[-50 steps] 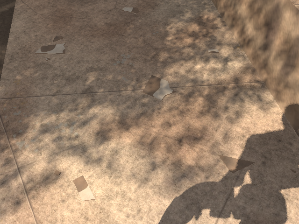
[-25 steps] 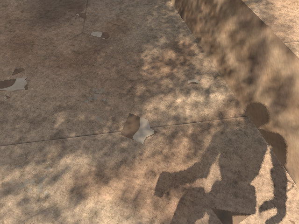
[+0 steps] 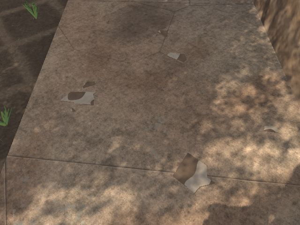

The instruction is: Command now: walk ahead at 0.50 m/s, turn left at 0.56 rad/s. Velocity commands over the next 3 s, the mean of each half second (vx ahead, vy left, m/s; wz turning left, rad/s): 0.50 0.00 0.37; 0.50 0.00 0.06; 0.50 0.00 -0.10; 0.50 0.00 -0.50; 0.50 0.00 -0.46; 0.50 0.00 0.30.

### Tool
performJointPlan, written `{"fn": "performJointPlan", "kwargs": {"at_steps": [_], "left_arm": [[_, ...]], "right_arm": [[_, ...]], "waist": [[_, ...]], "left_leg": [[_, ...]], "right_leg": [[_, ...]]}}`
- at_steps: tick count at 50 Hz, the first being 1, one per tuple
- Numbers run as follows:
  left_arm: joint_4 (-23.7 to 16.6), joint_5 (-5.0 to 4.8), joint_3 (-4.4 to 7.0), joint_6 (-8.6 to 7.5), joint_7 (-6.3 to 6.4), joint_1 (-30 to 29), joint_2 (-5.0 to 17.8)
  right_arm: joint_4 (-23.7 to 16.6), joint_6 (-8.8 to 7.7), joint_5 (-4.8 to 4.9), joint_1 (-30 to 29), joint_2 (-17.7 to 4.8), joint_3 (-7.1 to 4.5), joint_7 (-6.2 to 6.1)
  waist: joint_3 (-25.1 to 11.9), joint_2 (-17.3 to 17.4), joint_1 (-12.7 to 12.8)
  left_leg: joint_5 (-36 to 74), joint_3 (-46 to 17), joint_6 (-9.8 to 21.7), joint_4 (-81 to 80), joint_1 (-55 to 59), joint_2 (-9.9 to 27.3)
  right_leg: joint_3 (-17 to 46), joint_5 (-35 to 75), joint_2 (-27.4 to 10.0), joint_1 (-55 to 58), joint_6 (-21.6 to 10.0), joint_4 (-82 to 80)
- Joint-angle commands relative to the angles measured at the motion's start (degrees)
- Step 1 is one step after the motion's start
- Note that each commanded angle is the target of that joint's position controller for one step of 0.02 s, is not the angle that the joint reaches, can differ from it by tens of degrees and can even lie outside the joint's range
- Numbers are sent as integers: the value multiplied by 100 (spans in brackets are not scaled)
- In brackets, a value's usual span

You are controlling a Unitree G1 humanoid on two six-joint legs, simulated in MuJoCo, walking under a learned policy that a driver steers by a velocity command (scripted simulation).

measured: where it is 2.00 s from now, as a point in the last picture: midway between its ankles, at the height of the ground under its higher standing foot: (129, 133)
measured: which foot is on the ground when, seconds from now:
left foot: up 0.00-0.28, down 0.30-0.88, up 0.90-1.00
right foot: down 0.00-0.30, up 0.32-0.84, down 0.86-1.00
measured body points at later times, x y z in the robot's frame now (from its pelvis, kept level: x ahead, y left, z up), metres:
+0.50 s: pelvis +0.25 +0.08 +0.00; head +0.27 +0.10 +0.45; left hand +0.26 +0.34 -0.14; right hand +0.38 -0.16 -0.12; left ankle +0.25 +0.13 -0.75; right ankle +0.26 -0.08 -0.66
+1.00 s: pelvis +0.53 +0.08 -0.01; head +0.55 +0.07 +0.44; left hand +0.57 +0.36 -0.13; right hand +0.61 -0.17 -0.16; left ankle +0.41 +0.18 -0.66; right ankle +0.59 +0.03 -0.75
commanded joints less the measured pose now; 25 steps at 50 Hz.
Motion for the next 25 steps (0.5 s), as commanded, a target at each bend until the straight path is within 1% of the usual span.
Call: {"fn": "performJointPlan", "kwargs": {"at_steps": [1,4,6,7,9,11,12,13,14,15,16,17,18,19,20,21,22,23,25], "left_arm": [[-185,-42,161,-122,-6,210,622],[-66,-22,174,-95,-19,349,634],[-10,-21,190,-84,-20,404,683],[31,-23,205,-77,-11,483,737],[164,-14,216,-45,0,718,796],[306,-8,222,23,13,899,869],[368,-6,225,58,21,939,938],[429,-3,233,93,27,972,1027],[473,-11,227,136,31,983,1082],[451,-47,188,162,38,943,1021],[177,-133,62,139,1,1015,620],[-9,-123,44,144,-70,1268,400],[-54,-50,182,171,-44,481,860],[-151,-130,130,113,-72,247,679],[-71,-118,104,93,-91,281,588],[23,-36,108,158,-105,430,557],[138,35,99,258,-127,672,503],[184,67,108,328,-156,722,465],[153,81,117,388,-212,550,385]], "right_arm": [[-447,21,-28,-173,-82,18,97],[-641,16,-4,-712,-5,83,150],[-763,-5,2,-1080,65,145,198],[-845,-15,-4,-1287,84,170,221],[-963,-32,-23,-1566,99,208,231],[-1008,-49,-55,-1644,73,216,193],[-988,-64,-73,-1560,49,207,155],[-910,-89,-94,-1306,0,180,107],[-717,-141,-121,-705,-79,128,59],[-386,-208,-182,224,-222,46,-8],[-247,-237,-274,1012,-748,-94,-108],[-250,-210,-92,1070,-1251,-201,-159],[-224,-174,85,983,-1092,-190,-205],[-150,-196,96,611,-828,-107,-238],[-121,-232,92,350,-504,-13,-227],[-100,-270,121,161,-323,51,-222],[-89,-308,138,34,-187,100,-210],[-51,-365,142,82,-148,118,-197],[87,-440,178,253,-260,89,-191]], "waist": [[-12,-833,-26],[168,-810,53],[271,-828,131],[329,-833,187],[427,-807,272],[447,-828,283],[381,-871,219],[194,-934,85],[-162,-900,-197],[-704,-695,-608],[-1525,73,-842],[-2046,946,-562],[-1578,13,-758],[-762,30,-504],[-377,-133,-270],[-174,-74,-55],[-164,30,111],[-174,47,144],[-47,11,178]], "left_leg": [[482,-115,-101,35,-994,265],[1024,42,-128,-725,-1044,279],[1370,232,-69,-1423,-786,275],[1416,346,-13,-1725,-681,273],[1191,515,128,-2239,-447,193],[760,694,308,-2626,-161,18],[487,790,422,-2780,130,-140],[231,875,545,-2899,570,-344],[226,890,680,-3188,1315,-553],[542,735,820,-3524,2679,-561],[-158,-1035,1206,-3632,4515,849],[612,-3714,1818,-4258,5361,2309],[1181,-3218,1678,-4365,4950,2032],[1824,-2262,1522,-4456,4119,1797],[2216,-1691,1275,-4626,3446,1471],[2388,-1292,1104,-4791,2976,1223],[2356,-1002,1016,-4974,2626,1061],[2446,-899,1027,-5094,2480,988],[2373,-741,1078,-5347,2417,910]], "right_leg": [[943,1625,-1579,690,-622,-945],[432,1770,-1475,701,-588,-1012],[117,1778,-1426,665,-523,-1011],[18,1811,-1470,704,-505,-1009],[-86,2022,-1559,864,-479,-955],[-202,2662,-1629,1131,-452,-705],[-288,3503,-1646,1245,-432,-406],[-374,4468,-1661,1340,-411,94],[-498,4976,-1617,1319,-365,919],[-678,4443,-1455,725,-256,2083],[-726,2138,-1143,-912,-77,3888],[-262,-2154,-165,-2534,127,5564],[591,-1633,-348,-2972,70,5833],[630,-1132,-546,-3032,24,5582],[633,-878,-706,-2754,4,5096],[622,-778,-780,-2442,41,4787],[621,-699,-805,-2082,87,4600],[565,-638,-761,-1944,115,4541],[501,-349,-763,-2142,176,4321]]}}
Next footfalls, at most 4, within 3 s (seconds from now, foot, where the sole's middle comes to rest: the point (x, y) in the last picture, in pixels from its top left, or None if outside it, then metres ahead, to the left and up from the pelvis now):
0.30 left None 0.29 0.14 -0.78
0.86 right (160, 195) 0.63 0.03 -0.78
1.40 left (112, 151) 0.88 0.28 -0.78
1.94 right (148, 111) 1.15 0.09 -0.78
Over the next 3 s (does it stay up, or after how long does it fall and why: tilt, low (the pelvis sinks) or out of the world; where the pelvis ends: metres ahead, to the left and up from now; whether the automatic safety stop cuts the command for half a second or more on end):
stays up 1.57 0.02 -0.02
